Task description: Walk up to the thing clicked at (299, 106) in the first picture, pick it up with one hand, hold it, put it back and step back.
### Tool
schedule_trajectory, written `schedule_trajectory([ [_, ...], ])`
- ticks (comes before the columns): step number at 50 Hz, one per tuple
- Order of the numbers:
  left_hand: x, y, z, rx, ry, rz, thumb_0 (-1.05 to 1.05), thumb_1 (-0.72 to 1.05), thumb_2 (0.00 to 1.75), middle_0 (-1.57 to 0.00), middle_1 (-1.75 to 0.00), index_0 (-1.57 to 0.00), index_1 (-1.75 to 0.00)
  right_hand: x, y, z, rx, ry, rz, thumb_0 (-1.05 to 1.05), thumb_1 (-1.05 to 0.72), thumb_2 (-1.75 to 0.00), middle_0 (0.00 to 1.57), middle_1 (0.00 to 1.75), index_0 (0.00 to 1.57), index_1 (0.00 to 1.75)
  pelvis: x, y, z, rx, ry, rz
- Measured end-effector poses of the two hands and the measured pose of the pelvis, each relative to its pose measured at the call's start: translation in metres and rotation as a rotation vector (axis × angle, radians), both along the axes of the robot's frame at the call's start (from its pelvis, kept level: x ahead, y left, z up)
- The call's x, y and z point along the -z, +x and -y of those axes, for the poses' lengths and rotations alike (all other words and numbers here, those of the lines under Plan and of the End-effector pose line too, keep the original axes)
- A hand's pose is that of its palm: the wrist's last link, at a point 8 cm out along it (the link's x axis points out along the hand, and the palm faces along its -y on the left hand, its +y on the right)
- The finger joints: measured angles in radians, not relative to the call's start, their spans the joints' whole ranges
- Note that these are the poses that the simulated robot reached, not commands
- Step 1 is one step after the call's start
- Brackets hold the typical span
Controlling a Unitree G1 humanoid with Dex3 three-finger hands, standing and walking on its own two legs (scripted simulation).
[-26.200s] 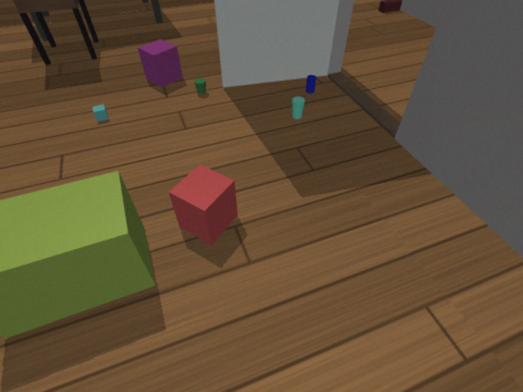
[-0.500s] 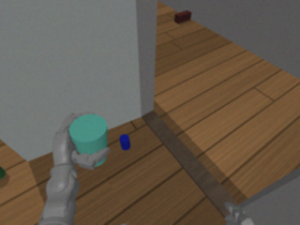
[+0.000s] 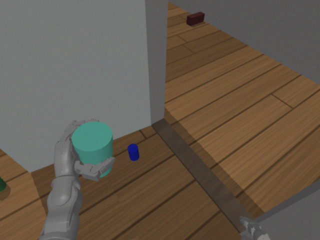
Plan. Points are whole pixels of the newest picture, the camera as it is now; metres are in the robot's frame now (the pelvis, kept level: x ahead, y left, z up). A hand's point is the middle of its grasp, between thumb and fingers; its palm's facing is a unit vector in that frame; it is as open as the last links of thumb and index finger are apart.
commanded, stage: crouch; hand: left
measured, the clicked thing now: (96, 152) +0.33 +0.17 +0.05
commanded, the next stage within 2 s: lower in 1.98 s
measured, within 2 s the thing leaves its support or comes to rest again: neither
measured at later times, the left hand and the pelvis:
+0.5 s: hand (103, 171) +0.35 +0.19 -0.11, palm faces +0.23 -0.97 +0.00, open 11.3 cm; pelvis -0.02 +0.00 -0.10, yaw -1 degrees
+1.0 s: hand (107, 192) +0.36 +0.23 -0.35, palm faces +0.28 -0.96 -0.03, open 11.3 cm; pelvis -0.08 +0.00 -0.30, yaw -5 degrees
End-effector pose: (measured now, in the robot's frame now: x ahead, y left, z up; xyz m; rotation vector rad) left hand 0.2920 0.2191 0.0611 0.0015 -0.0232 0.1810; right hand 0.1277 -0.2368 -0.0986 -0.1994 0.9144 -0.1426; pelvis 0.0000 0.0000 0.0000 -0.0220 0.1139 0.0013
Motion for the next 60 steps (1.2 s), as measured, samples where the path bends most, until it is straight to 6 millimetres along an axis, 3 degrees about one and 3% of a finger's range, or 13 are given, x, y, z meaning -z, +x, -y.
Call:
schedule_trajectory([
  [8, 0.020, 0.001, -0.002, -0.023, -0.023, -0.035, 0.03, -0.44, 1.06, -0.77, -0.97, -0.57, -0.95, 0.004, 0.001, 0.002, -0.007, 0.000, -0.007, 0.01, -0.90, -0.90, 0.20, 0.30, 0.20, 0.30, 0.004, -0.002, 0.001, -0.001, -0.001, -0.025],
  [13, 0.051, -0.001, -0.004, -0.042, -0.027, -0.073, 0.03, -0.44, 1.06, -0.77, -0.97, -0.58, -0.95, 0.014, -0.003, 0.007, -0.016, -0.016, -0.032, 0.01, -0.89, -0.90, 0.20, 0.30, 0.20, 0.30, 0.014, -0.006, 0.002, -0.001, -0.002, -0.069],
  [18, 0.090, 0.004, -0.010, -0.061, -0.023, -0.057, 0.03, -0.44, 1.06, -0.77, -0.97, -0.58, -0.95, 0.037, -0.010, 0.014, -0.031, -0.045, -0.067, 0.01, -0.89, -0.90, 0.20, 0.30, 0.20, 0.30, 0.038, -0.013, 0.002, 0.001, -0.005, -0.150],
  [27, 0.189, 0.027, -0.021, -0.040, 0.008, -0.002, 0.03, -0.44, 1.07, -0.77, -0.96, -0.58, -0.94, 0.123, -0.023, 0.027, -0.049, -0.080, -0.142, 0.01, -0.90, -0.90, 0.20, 0.30, 0.20, 0.30, 0.122, -0.025, -0.001, 0.019, -0.023, -0.337],
  [40, 0.313, 0.037, -0.038, -0.073, 0.017, -0.015, 0.03, -0.45, 1.07, -0.77, -0.97, -0.58, -0.95, 0.251, -0.052, 0.011, -0.095, -0.023, -0.286, 0.01, -0.91, -0.91, 0.20, 0.30, 0.20, 0.30, 0.227, -0.051, -0.003, 0.047, -0.031, -0.465],
  [52, 0.422, 0.035, -0.056, -0.087, 0.023, -0.039, 0.02, -0.45, 1.08, -0.77, -0.98, -0.57, -0.96, 0.332, -0.098, 0.026, -0.103, -0.086, -0.374, 0.01, -0.92, -0.91, 0.20, 0.30, 0.20, 0.30, 0.317, -0.080, 0.001, 0.071, -0.038, -0.454],
  [60, 0.468, 0.047, -0.057, -0.062, 0.012, -0.037, 0.02, -0.45, 1.08, -0.77, -0.98, -0.57, -0.95, 0.370, -0.128, 0.032, -0.085, -0.117, -0.445, 0.01, -0.92, -0.91, 0.20, 0.30, 0.20, 0.30, 0.358, -0.086, -0.001, 0.088, -0.047, -0.429],
])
